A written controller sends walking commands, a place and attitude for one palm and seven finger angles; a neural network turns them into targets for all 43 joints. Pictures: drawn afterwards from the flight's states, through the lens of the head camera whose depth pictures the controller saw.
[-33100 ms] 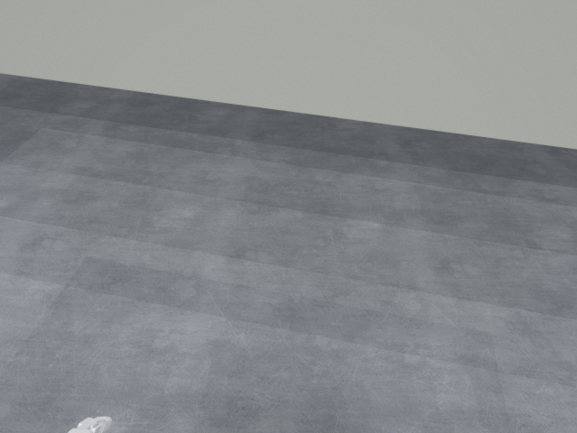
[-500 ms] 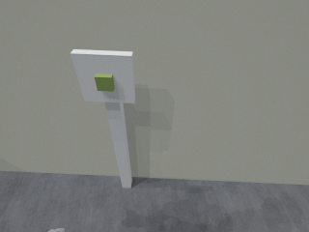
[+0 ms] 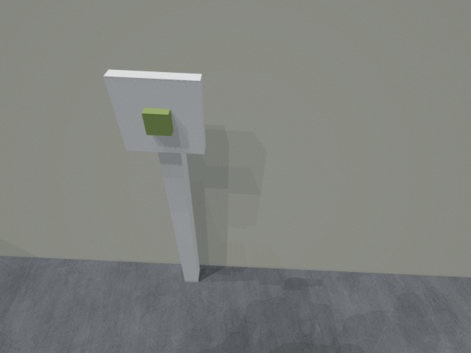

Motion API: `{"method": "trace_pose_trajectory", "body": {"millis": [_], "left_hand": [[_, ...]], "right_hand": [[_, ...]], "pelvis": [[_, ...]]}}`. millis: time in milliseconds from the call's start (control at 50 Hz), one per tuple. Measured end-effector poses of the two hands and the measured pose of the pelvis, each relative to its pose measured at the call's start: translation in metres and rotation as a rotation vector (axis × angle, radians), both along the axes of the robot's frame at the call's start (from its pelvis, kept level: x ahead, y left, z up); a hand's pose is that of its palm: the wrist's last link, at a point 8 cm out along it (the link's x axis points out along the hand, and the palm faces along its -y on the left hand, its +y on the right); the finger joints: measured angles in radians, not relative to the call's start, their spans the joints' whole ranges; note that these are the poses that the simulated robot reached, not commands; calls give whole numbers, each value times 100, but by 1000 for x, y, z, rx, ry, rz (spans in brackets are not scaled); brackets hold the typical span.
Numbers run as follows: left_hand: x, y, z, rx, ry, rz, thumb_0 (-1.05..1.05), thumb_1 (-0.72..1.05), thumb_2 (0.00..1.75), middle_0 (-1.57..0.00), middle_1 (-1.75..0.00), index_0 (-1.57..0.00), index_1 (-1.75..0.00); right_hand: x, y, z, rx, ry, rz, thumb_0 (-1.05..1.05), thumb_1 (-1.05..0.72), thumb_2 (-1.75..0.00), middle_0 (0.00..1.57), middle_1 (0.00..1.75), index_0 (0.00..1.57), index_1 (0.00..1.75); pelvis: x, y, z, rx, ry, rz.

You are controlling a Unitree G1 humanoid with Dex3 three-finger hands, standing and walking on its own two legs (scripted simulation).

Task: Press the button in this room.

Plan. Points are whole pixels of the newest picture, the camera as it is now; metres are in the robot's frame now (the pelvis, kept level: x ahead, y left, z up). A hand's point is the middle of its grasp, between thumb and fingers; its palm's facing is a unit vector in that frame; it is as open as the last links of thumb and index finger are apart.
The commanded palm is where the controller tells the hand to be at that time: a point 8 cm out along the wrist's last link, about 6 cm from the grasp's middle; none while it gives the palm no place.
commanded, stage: shuffle to correct the standing spot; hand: left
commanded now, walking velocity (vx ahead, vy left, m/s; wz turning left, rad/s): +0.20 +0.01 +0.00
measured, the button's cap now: (158, 121) +0.54 +0.21 +0.11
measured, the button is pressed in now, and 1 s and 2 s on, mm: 0 0 0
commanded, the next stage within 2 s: come to a stop and stand still in 0.10 s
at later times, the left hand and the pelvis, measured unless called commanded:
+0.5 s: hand out of the picture +0.06 +0.18 -0.19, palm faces +0.04 -0.99 -0.15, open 7.4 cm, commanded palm none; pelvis +0.07 +0.02 +0.00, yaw -1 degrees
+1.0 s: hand out of the picture +0.06 +0.19 -0.17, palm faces +0.04 -0.98 -0.22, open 7.3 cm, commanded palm none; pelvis +0.01 +0.01 +0.00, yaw +0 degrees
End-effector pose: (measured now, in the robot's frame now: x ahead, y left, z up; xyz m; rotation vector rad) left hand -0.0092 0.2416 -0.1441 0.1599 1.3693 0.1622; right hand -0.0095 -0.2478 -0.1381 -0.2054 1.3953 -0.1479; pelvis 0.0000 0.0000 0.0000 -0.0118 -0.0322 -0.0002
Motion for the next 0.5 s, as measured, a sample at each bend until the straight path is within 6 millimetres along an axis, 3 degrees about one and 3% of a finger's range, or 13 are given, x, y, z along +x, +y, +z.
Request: {"method": "trace_pose_trajectory", "body": {"millis": [100,220,280,380,440,500], "left_hand": [[-15,-20,-12,-69,95,15,0,90,90,-20,-30,-20,-30],[0,-33,-17,-86,103,36,0,90,90,-20,-30,-20,-30],[7,-33,-20,-86,80,78,0,90,90,-20,-30,-20,-30],[18,-25,-25,-94,126,88,0,91,90,-20,-30,-20,-30],[37,-19,-21,-83,123,56,0,91,90,-20,-30,-20,-30],[63,-10,-15,-58,71,35,0,91,90,-20,-30,-20,-30]], "right_hand": [[-30,28,-4,30,87,-80,1,-90,-90,20,30,20,30],[-42,48,-11,64,174,-139,1,-90,-90,20,30,20,30],[-26,54,-12,61,188,-117,1,-90,-90,20,30,20,30],[27,63,-11,32,73,-100,1,-90,-90,20,30,20,30],[54,69,-7,33,3,-104,0,-90,-90,20,30,20,30],[63,65,-6,26,-9,-105,2,-92,-90,20,30,20,30]], "pelvis": [[18,6,-4,3,0,-14],[42,5,-11,-14,2,-7],[50,9,-13,-25,6,24],[65,22,-12,-14,1,2],[70,24,-7,-8,-5,-14],[72,23,-3,-4,-10,-13]]}}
